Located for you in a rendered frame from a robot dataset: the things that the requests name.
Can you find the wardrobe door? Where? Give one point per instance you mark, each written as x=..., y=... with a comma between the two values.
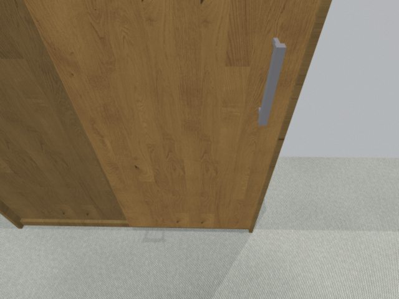
x=168, y=93
x=48, y=167

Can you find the handle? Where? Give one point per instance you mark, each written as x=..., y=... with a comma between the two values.
x=272, y=80

